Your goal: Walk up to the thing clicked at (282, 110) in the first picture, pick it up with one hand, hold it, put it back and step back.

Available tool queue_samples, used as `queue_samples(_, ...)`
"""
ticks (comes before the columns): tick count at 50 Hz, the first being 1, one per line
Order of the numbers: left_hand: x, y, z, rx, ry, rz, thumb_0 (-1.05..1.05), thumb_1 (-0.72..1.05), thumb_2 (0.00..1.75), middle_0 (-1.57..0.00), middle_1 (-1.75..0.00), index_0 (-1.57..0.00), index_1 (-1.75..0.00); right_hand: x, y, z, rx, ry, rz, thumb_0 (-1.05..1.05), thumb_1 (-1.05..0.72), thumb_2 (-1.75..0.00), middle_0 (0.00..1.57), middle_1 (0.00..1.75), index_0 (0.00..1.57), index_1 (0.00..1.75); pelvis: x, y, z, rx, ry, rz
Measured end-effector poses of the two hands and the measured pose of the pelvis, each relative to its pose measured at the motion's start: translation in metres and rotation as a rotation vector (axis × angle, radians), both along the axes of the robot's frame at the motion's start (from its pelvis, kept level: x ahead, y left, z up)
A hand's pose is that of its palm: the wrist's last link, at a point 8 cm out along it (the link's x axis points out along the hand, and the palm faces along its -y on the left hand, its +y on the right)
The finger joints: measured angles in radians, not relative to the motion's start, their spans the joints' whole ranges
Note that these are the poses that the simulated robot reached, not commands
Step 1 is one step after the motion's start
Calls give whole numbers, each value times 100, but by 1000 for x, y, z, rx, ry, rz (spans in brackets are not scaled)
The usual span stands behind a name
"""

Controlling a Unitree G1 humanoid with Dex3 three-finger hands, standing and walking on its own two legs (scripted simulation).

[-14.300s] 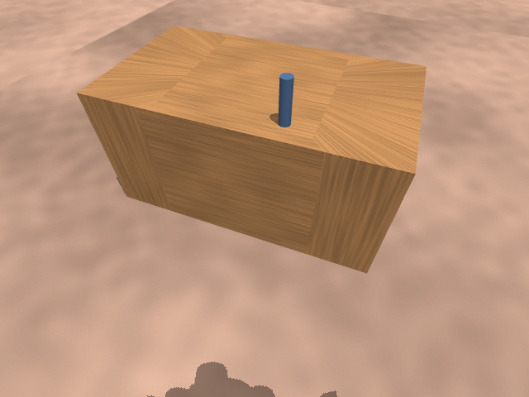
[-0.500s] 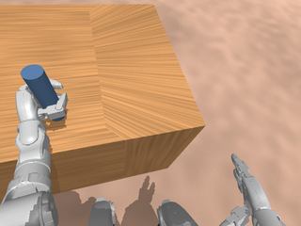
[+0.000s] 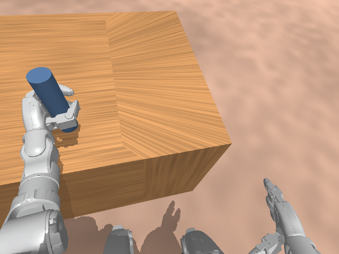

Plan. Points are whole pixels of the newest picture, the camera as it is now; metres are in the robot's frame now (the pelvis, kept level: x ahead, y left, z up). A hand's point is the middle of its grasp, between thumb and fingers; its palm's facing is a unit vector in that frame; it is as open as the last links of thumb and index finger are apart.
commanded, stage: settle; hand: left
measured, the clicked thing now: (56, 104) +0.46 +0.22 +0.06
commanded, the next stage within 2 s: lift in 0.14 s
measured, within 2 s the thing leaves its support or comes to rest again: neither
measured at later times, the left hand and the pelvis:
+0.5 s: hand (65, 97) +0.46 +0.19 +0.08, palm faces +0.14 -0.99 -0.01, open 5.7 cm; pelvis +0.01 +0.00 +0.02, yaw +0 degrees
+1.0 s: hand (58, 98) +0.40 +0.18 +0.15, palm faces +0.16 -0.99 -0.01, open 5.7 cm; pelvis +0.02 -0.01 +0.04, yaw +1 degrees
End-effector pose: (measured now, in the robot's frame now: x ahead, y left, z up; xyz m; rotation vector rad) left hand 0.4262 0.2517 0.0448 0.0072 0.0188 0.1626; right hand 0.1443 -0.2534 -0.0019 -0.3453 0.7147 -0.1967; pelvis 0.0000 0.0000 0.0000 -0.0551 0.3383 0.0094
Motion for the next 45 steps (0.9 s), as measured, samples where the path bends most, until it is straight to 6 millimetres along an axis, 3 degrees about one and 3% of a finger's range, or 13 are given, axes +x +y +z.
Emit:
queue_samples(16,8,-1,19,0,-1,-5,1,8,119,-101,-116,-100,-114,7,0,-1,30,8,-9,-1,55,-5,6,5,6,5,7,-2,8,8,-13,0)
queue_samples(24,5,-7,32,3,-10,-15,1,8,119,-100,-116,-100,-114,12,-7,9,24,-15,-29,-1,55,-5,6,5,6,5,13,-2,14,13,-33,-4)
queue_samples(45,-44,-23,96,13,-53,-10,1,10,116,-99,-117,-99,-115,23,-15,9,94,-45,-89,-1,56,-5,6,5,5,5,23,-4,36,39,-145,0)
